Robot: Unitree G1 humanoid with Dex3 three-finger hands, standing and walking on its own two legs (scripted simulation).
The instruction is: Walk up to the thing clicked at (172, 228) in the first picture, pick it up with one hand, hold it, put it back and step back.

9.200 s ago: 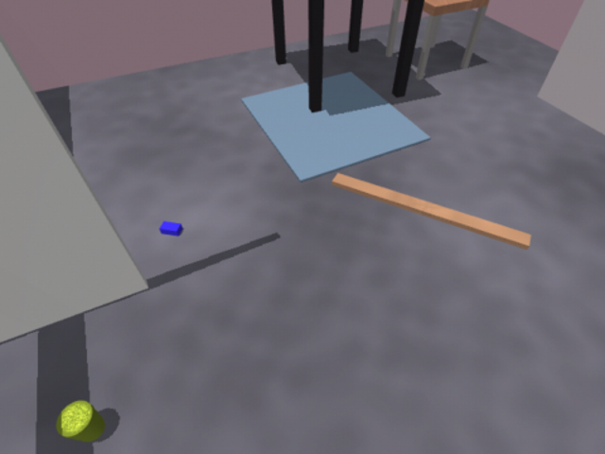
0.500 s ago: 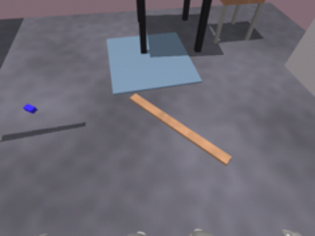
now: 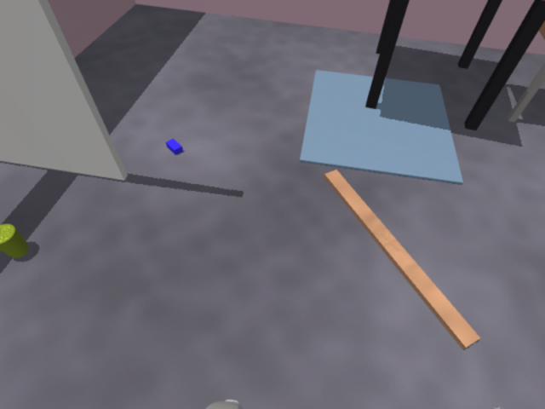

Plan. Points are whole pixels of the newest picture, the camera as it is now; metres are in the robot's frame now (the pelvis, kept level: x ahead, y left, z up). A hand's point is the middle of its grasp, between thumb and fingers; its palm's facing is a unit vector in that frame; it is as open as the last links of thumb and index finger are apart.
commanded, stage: walk up
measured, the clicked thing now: (174, 146) +1.37 +0.62 -0.73
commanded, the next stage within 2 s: stand in 1.30 s
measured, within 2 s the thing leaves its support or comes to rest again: neither
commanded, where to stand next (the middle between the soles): +0.09 -0.02 m, yaw +16 degrees
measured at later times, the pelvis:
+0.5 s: pelvis +0.00 -0.01 +0.00, yaw +13 degrees
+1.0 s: pelvis +0.02 -0.03 +0.02, yaw +18 degrees
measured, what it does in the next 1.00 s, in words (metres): steps on the spot, turning left: right foot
